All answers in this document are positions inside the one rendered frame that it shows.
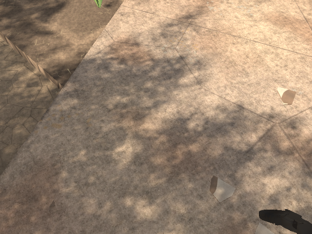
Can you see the robot right hand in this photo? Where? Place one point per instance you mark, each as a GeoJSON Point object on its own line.
{"type": "Point", "coordinates": [288, 219]}

